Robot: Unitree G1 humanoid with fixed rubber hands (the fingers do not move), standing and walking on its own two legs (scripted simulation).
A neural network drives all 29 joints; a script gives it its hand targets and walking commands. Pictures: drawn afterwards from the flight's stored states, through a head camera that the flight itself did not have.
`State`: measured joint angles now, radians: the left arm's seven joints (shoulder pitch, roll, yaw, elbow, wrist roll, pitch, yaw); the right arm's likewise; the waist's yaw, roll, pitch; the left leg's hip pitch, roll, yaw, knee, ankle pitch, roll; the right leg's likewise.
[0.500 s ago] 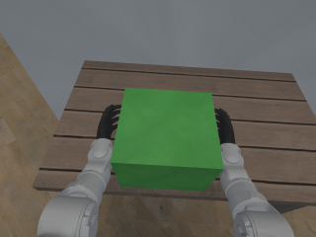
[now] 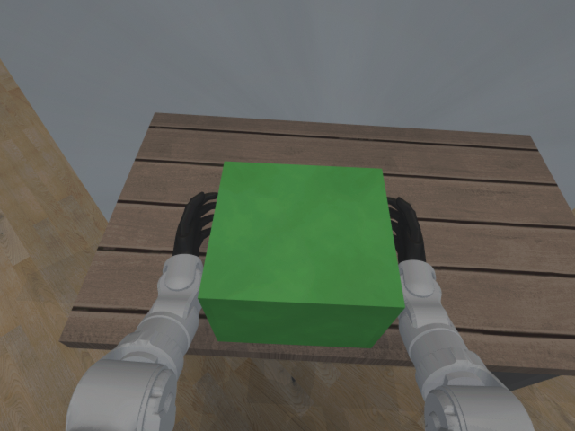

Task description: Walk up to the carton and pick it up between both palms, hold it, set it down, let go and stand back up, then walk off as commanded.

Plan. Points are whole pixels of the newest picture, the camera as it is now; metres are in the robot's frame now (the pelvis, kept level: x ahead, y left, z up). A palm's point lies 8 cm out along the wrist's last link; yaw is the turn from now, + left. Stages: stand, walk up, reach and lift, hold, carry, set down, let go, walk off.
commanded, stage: reach and lift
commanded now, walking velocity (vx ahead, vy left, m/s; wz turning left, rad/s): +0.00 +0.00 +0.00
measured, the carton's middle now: (298, 256) +0.38 -0.03 +0.00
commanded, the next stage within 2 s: none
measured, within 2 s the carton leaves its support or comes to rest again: leaves its support in 0.06 s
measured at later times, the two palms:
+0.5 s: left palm (174, 241) +0.38 +0.14 +0.05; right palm (411, 238) +0.37 -0.18 +0.06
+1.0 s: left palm (163, 218) +0.38 +0.14 +0.11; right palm (425, 217) +0.37 -0.18 +0.12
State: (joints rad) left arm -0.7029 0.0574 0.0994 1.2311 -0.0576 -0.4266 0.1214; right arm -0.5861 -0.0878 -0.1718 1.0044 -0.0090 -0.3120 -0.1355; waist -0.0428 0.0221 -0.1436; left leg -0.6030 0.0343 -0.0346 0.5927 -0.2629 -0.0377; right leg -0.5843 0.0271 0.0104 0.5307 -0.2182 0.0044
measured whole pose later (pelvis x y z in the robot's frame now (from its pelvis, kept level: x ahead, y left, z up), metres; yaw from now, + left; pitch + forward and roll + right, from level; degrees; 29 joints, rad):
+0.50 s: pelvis -0.01 +0.00 +0.00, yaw +0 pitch +15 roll -1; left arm -0.60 0.09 0.02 1.01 -0.10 -0.29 0.16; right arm -0.57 -0.08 -0.09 0.87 0.09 -0.18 -0.15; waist -0.04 0.03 -0.23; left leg -0.60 0.03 -0.03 0.59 -0.25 -0.04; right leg -0.58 0.03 0.01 0.53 -0.21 0.00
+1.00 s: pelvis -0.01 -0.01 +0.00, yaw +0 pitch +12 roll -1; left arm -0.55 0.13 0.01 0.66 -0.13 0.10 0.16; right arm -0.57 -0.08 -0.09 0.61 0.17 0.16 -0.19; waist -0.04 0.03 -0.24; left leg -0.53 0.03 -0.03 0.56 -0.24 -0.04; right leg -0.52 0.03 0.01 0.52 -0.20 0.00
